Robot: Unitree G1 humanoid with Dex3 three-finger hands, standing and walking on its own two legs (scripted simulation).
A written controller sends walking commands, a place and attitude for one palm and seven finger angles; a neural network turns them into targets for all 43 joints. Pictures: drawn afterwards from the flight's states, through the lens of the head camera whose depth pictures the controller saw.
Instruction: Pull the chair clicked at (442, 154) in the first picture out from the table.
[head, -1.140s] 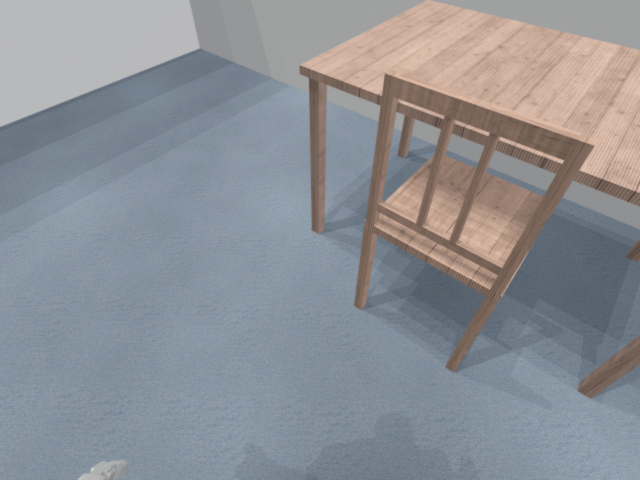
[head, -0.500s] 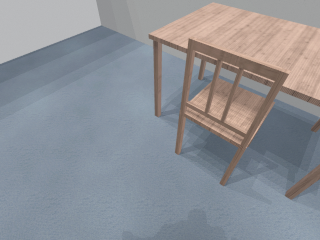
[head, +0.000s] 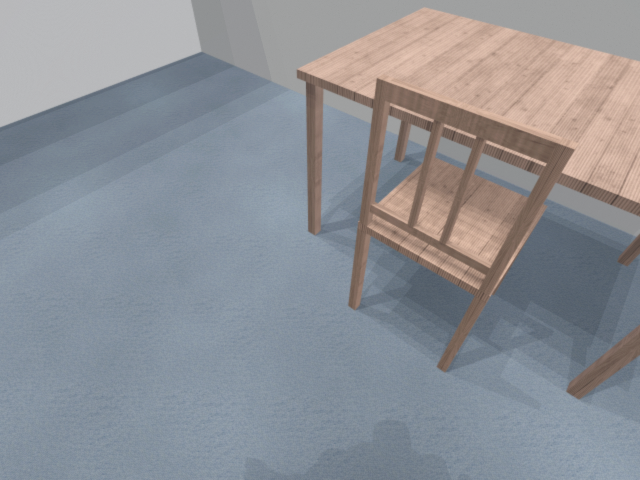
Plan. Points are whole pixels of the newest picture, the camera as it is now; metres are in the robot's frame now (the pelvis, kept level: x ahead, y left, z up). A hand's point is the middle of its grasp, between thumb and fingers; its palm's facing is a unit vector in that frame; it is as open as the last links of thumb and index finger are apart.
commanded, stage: look at it before walking up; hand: left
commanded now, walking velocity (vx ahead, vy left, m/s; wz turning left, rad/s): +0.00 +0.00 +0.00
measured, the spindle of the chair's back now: (424, 177) +0.78 -0.20 -0.09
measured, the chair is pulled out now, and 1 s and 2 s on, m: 0.00 0.00 0.00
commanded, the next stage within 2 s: walk around to get in front in 0.30 s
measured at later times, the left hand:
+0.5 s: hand out of the picture +0.08 +0.26 -0.16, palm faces -0.02 -0.94 -0.34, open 7.4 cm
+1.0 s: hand out of the picture +0.01 +0.26 -0.18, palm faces +0.29 -0.93 -0.23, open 7.4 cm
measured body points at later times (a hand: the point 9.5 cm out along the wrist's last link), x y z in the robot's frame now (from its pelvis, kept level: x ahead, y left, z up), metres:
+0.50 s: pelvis +0.01 +0.01 +0.00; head +0.02 +0.01 +0.45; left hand +0.08 +0.30 -0.13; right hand +0.09 -0.29 -0.13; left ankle +0.00 +0.14 -0.74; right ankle +0.00 -0.10 -0.74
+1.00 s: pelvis +0.00 +0.04 -0.01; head +0.03 +0.07 +0.44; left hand +0.00 +0.31 -0.16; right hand +0.09 -0.19 -0.15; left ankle +0.00 +0.13 -0.75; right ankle +0.03 -0.12 -0.69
